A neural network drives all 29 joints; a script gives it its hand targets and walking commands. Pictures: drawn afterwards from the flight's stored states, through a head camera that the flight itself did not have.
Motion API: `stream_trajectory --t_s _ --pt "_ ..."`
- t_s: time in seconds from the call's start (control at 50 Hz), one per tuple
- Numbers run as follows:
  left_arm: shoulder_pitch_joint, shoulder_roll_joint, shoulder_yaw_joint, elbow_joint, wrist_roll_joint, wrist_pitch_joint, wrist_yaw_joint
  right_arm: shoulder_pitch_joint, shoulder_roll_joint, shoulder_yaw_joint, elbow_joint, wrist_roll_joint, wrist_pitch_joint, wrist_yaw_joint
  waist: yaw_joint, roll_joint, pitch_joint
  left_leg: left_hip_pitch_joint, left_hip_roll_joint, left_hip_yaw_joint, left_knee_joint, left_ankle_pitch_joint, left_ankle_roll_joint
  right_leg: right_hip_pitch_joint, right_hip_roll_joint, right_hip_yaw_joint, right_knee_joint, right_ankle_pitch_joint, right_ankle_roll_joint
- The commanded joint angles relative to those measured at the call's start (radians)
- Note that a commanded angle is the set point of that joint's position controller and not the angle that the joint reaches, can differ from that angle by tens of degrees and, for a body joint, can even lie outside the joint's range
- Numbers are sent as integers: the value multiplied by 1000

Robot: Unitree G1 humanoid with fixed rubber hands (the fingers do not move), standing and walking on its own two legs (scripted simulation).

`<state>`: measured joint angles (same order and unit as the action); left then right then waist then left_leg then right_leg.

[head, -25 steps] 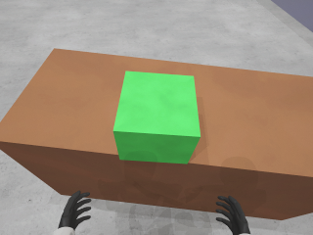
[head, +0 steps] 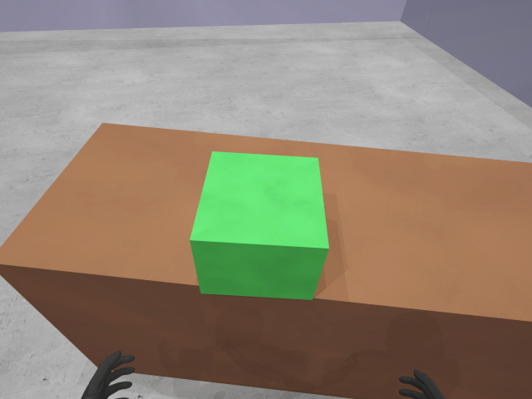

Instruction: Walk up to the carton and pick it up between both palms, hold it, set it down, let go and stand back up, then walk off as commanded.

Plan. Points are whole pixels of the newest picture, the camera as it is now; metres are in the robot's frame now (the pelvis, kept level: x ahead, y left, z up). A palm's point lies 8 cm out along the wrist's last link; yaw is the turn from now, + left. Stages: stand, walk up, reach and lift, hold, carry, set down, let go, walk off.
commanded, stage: stand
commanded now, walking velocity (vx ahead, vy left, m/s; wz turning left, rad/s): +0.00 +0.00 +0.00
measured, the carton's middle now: (261, 223) +0.45 +0.00 -0.01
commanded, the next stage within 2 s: walk off in 1.14 s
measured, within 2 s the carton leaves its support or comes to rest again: neither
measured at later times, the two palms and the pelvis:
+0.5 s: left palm out of the picture +0.12 +0.25 -0.09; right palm out of the picture +0.09 -0.28 -0.10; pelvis +0.00 +0.00 +0.00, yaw +0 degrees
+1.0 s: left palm out of the picture +0.11 +0.25 -0.09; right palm out of the picture +0.08 -0.28 -0.10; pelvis +0.00 +0.00 +0.00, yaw +0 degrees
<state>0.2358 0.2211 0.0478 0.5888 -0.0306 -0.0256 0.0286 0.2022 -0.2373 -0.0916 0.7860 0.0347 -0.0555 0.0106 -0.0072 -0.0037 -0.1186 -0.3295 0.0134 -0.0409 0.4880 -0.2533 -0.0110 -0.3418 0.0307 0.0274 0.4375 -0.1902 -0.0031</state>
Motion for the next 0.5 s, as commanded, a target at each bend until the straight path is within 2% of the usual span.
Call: stream_trajectory --t_s 0.0,0.02,0.04,0.06,0.1,0.12,0.14,0.18,0.2,0.26,0.28,0.3,0.34,0.36,0.38,0.4,0.48 --pt "-20 251 36 19 110 -55 -13 -8 -241 -10 -58 -107 -19 -2 4 -10 -69 100 75 -67 -24 22 41 99 -105 96 27 20 -50" --pt "-5 266 40 17 109 -58 -13 -2 -249 -13 -54 -102 -16 -1 2 11 -69 92 73 -83 -31 16 45 109 -103 90 25 18 -51" --pt "-13 282 44 25 109 -59 -13 5 -255 -13 -55 -104 -19 1 -7 0 -78 111 72 -75 -33 17 47 106 -101 95 23 28 -47" --pt "-16 272 43 28 109 -61 -16 -3 -251 -11 -49 -105 -15 -2 0 0 -43 91 73 -73 -37 21 46 94 -102 95 28 20 -43" --pt "10 270 41 34 102 -61 -15 2 -269 -18 -49 -103 -15 -2 4 41 -69 109 75 -72 -31 56 47 113 -110 96 21 49 -49" --pt "-12 273 39 33 103 -64 -16 -5 -273 -16 -48 -101 -13 -5 0 2 -47 101 72 -70 -28 43 44 90 -109 101 18 49 -47" --pt "10 278 43 36 105 -67 -17 4 -269 -18 -49 -98 -15 -4 3 -6 -55 103 71 -77 -32 45 49 106 -107 93 21 40 -45" --pt "4 289 45 46 104 -65 -13 28 -274 -18 -41 -100 -13 -6 -13 -13 -79 128 66 -67 -18 54 46 106 -109 105 17 67 -46" --pt "-8 265 39 43 106 -65 -15 8 -282 -23 -37 -98 -15 -10 -4 0 -44 111 73 -74 -34 59 45 96 -106 91 16 60 -46" --pt "5 274 42 54 100 -66 -12 27 -274 -18 -28 -95 -13 -8 -9 30 -42 107 76 -83 -32 79 56 104 -110 101 18 67 -48" --pt "6 282 45 50 102 -68 -13 34 -271 -16 -29 -96 -12 -7 -3 -1 -41 100 75 -78 -33 86 59 110 -113 105 16 62 -52" --pt "16 289 46 55 102 -66 -14 36 -274 -14 -28 -99 -14 -7 -4 -4 -17 85 75 -74 -34 71 57 105 -112 105 22 80 -52" --pt "27 279 44 61 100 -64 -14 28 -278 -21 -25 -93 -16 -8 -2 19 -23 98 76 -84 -37 52 60 100 -116 103 2 46 -47" --pt "22 279 44 63 102 -66 -14 33 -282 -21 -31 -93 -17 -10 -11 12 -41 117 74 -78 -32 65 58 99 -107 102 8 66 -51" --pt "30 284 44 62 101 -68 -14 38 -289 -25 -18 -90 -18 -9 -1 8 -34 106 75 -84 -31 72 55 103 -111 102 4 75 -50" --pt "36 287 47 62 100 -68 -15 50 -285 -24 -18 -92 -19 -8 -7 2 -51 121 71 -73 -19 87 51 121 -110 99 6 71 -47" --pt "31 287 48 77 95 -67 -14 40 -272 -19 -15 -87 -20 -11 -4 21 -49 120 86 -88 -48 117 61 120 -107 90 23 99 -45"
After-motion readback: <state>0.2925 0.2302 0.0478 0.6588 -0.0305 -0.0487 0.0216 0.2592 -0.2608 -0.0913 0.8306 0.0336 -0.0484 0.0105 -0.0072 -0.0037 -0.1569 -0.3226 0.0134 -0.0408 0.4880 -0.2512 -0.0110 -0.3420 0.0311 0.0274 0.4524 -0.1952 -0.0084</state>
